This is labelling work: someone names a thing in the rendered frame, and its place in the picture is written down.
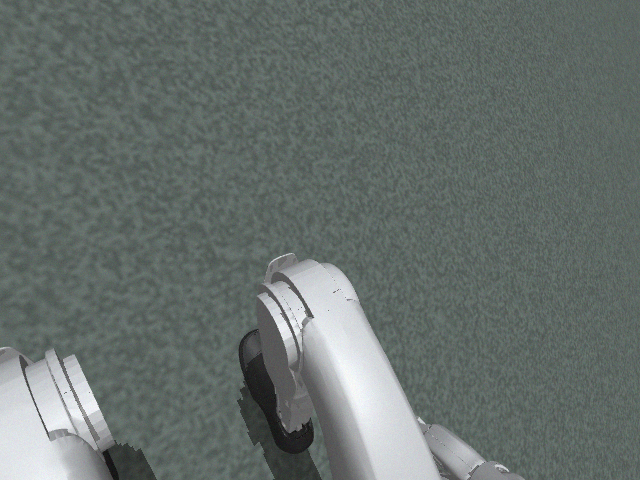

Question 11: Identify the left robot foot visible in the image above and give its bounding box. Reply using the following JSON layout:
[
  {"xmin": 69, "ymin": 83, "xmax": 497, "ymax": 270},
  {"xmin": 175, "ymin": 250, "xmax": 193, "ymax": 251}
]
[{"xmin": 102, "ymin": 450, "xmax": 119, "ymax": 480}]

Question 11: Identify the right robot foot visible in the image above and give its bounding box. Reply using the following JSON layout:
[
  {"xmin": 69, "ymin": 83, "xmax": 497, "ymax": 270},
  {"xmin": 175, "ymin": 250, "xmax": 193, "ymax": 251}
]
[{"xmin": 239, "ymin": 329, "xmax": 314, "ymax": 454}]

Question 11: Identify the right robot hand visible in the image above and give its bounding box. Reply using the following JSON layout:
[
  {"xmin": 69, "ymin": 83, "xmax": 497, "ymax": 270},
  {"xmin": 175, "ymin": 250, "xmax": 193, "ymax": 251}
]
[{"xmin": 415, "ymin": 415, "xmax": 487, "ymax": 480}]

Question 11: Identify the right robot arm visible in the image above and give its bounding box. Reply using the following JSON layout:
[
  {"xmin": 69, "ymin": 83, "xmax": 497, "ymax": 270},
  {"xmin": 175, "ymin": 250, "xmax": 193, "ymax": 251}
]
[{"xmin": 470, "ymin": 461, "xmax": 525, "ymax": 480}]

